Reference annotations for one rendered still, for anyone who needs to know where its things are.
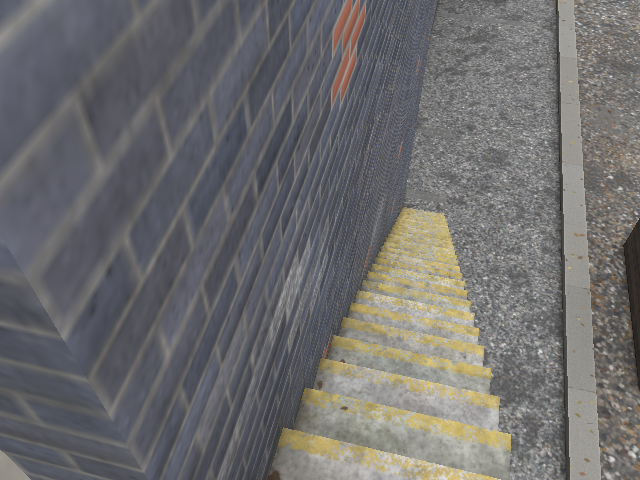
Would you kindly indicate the stairs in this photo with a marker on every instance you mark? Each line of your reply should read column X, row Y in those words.
column 403, row 394

